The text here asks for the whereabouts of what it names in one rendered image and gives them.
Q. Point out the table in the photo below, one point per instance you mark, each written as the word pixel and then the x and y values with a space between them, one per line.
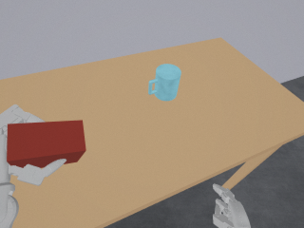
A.
pixel 140 150

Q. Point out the sponge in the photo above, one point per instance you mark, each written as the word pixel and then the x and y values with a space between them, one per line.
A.
pixel 40 144

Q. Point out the robot left hand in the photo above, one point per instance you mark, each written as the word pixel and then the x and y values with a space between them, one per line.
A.
pixel 30 174

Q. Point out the robot right hand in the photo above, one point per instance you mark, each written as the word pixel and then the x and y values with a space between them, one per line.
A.
pixel 234 215

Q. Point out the robot left forearm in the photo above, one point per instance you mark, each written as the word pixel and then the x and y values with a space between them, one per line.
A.
pixel 9 206

